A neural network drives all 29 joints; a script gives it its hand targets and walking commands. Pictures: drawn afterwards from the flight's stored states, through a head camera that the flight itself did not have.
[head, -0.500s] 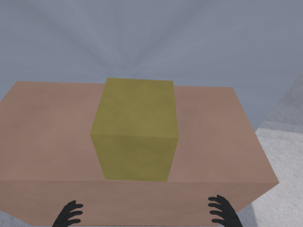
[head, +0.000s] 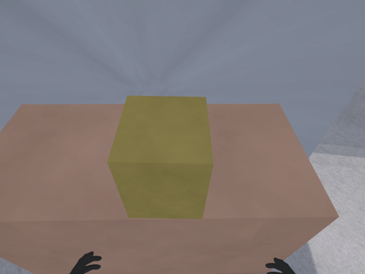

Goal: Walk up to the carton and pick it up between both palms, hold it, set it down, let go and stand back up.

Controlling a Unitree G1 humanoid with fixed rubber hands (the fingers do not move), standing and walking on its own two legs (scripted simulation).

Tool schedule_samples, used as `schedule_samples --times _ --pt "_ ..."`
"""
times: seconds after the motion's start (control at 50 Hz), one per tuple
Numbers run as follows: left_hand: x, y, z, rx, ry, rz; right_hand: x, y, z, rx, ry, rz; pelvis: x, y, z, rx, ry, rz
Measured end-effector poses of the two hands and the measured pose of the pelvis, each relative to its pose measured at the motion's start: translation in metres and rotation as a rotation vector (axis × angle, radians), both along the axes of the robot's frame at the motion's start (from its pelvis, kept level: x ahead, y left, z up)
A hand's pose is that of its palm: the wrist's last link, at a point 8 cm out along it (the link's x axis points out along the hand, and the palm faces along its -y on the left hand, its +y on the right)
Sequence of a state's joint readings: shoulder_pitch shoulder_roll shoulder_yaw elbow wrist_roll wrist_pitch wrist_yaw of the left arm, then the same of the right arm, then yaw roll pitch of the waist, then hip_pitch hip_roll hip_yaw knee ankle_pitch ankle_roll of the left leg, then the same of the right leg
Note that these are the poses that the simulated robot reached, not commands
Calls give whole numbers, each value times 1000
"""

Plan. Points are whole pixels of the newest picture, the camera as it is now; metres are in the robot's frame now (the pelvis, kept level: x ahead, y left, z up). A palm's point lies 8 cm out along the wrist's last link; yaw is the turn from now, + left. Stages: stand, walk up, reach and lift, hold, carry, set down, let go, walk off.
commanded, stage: stand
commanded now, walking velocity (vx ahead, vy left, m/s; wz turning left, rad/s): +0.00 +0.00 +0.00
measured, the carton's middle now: (166, 159) +0.41 +0.04 +0.02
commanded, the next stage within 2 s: none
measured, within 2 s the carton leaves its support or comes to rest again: neither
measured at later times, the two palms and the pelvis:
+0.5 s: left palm out of the picture +0.02 +0.25 -0.12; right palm out of the picture +0.00 -0.24 -0.13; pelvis -0.01 +0.01 +0.00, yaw +0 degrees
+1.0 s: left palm out of the picture -0.05 +0.23 -0.14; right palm out of the picture -0.06 -0.20 -0.14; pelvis -0.01 +0.02 +0.00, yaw +0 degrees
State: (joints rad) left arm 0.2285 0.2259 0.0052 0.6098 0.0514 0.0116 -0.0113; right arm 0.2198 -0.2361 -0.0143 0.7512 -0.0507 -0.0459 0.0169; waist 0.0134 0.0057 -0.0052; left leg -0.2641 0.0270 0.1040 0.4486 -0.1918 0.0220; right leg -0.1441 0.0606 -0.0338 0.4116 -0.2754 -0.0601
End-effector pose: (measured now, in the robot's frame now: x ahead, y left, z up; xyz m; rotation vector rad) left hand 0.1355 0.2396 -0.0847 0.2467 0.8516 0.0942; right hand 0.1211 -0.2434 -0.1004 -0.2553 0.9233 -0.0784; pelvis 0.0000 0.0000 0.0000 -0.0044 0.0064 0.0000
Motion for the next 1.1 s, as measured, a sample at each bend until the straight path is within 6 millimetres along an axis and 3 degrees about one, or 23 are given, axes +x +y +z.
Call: schedule_samples --times 0.08,0.2,0.4,0.62,0.82,1.1 --pt "-27 10 -9 12 69 34 -30 0 -15 16 111 -30 1 2 -1 -1 3 -1" --pt "-59 12 -21 6 163 62 -63 -1 -23 18 199 -67 0 4 -1 1 -1 -2" --pt "-97 9 -35 -15 270 94 -100 1 -28 10 293 -117 -4 8 2 2 -11 -3" --pt "-140 6 -45 -30 401 130 -142 17 -37 34 415 -155 -7 12 3 0 -20 -3" --pt "-169 -6 -52 -61 497 144 -168 35 -42 61 496 -174 -9 15 3 -1 -24 -2" --pt "-191 -16 -58 -91 577 153 -186 52 -44 84 553 -187 -10 19 3 -2 -26 -2"
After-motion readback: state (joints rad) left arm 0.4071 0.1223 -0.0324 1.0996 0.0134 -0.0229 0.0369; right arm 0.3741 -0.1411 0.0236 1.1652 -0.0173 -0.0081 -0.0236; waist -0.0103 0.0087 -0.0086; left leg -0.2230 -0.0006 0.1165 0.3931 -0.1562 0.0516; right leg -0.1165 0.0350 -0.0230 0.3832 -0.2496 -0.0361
